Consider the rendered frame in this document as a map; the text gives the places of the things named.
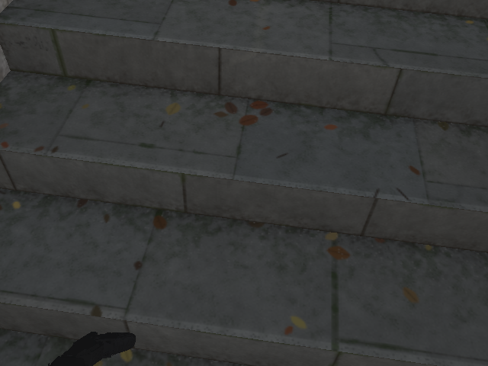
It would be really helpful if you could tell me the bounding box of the left robot hand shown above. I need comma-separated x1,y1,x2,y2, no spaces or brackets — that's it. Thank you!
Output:
48,332,136,366

